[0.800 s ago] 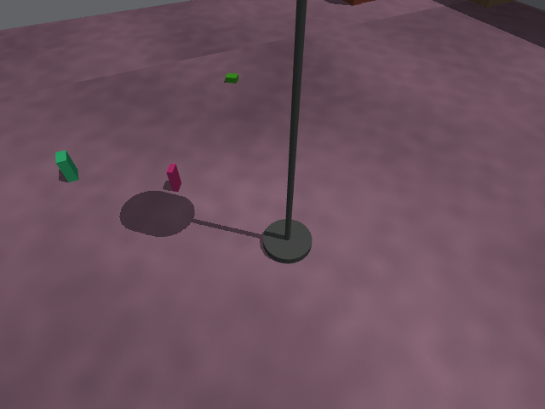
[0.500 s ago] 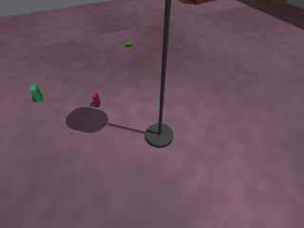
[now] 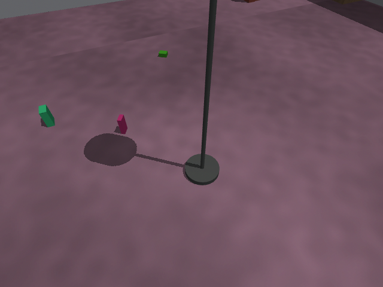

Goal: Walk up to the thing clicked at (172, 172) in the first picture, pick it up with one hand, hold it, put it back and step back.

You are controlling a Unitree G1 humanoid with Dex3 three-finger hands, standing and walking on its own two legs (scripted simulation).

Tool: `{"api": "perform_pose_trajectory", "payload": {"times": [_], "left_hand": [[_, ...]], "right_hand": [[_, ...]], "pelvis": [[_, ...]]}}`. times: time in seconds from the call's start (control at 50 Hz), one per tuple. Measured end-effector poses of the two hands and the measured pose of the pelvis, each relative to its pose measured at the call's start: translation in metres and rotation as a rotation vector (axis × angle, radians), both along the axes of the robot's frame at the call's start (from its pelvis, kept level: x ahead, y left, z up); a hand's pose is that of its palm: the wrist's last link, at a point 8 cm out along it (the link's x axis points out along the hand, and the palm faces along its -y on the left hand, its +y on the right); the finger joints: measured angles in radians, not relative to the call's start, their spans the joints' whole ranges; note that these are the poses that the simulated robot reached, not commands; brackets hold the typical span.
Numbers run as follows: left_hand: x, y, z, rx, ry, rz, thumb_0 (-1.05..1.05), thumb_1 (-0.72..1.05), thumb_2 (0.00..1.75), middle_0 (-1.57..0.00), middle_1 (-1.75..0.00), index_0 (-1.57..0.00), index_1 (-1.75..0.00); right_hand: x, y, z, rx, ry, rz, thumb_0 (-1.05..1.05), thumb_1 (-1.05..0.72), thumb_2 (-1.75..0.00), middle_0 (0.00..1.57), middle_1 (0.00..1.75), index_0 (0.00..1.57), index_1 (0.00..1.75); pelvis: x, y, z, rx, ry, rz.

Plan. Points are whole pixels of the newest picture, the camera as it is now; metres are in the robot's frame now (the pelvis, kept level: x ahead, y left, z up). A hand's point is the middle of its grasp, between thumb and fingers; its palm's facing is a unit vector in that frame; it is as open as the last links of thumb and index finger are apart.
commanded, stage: stand
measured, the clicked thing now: (122, 124) +1.26 +0.53 -0.71
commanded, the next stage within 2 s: walk up in 0.32 s
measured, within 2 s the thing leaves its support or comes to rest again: neither
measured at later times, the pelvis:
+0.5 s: pelvis -0.01 -0.03 -0.01, yaw +12 degrees
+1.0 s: pelvis +0.02 -0.06 -0.03, yaw +39 degrees
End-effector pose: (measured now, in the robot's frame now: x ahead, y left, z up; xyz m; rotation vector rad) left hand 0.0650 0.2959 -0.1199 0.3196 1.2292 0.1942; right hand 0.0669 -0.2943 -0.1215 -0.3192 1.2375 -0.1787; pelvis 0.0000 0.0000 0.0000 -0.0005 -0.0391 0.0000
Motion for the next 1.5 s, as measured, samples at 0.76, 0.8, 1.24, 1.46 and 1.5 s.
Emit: {"api": "perform_pose_trajectory", "payload": {"times": [0.76, 0.8, 1.24, 1.46, 1.5], "left_hand": [[-0.099, -0.043, 0.016, 0.066, -0.12, 0.413, 0.0, 0.9, 0.9, -0.2, -0.3, -0.21, -0.3], [-0.109, -0.049, 0.011, 0.053, -0.141, 0.449, 0.0, 0.9, 0.9, -0.2, -0.3, -0.21, -0.3], [-0.198, -0.096, 0.014, 0.165, -0.158, 0.84, 0.0, 0.9, 0.9, -0.2, -0.3, -0.21, -0.3], [-0.263, -0.188, 0.048, 0.263, -0.038, 1.057, 0.0, 0.9, 0.9, -0.21, -0.3, -0.21, -0.3], [-0.276, -0.202, 0.049, 0.264, -0.026, 1.086, 0.0, 0.9, 0.9, -0.21, -0.3, -0.21, -0.3]], "right_hand": [[0.134, -0.043, 0.014, -0.05, -0.03, 0.478, 0.0, -0.9, -0.89, 0.2, 0.3, 0.2, 0.3], [0.154, -0.033, 0.017, -0.053, -0.044, 0.534, 0.0, -0.9, -0.89, 0.2, 0.3, 0.2, 0.3], [0.29, 0.11, 0.011, 0.063, -0.208, 1.02, 0.0, -0.9, -0.89, 0.21, 0.3, 0.2, 0.3], [0.33, 0.143, 0.001, 0.109, -0.154, 1.23, 0.0, -0.9, -0.89, 0.2, 0.3, 0.2, 0.3], [0.331, 0.144, 0.0, 0.093, -0.133, 1.254, 0.0, -0.9, -0.89, 0.2, 0.3, 0.2, 0.3]], "pelvis": [[0.001, -0.074, -0.006, 0.035, 0.021, 0.446], [0.004, -0.074, -0.01, 0.026, 0.012, 0.488], [0.048, -0.086, -0.026, 0.009, 0.007, 0.906], [0.063, -0.11, -0.017, 0.03, 0.024, 1.108], [0.062, -0.111, -0.017, 0.025, 0.021, 1.142]]}}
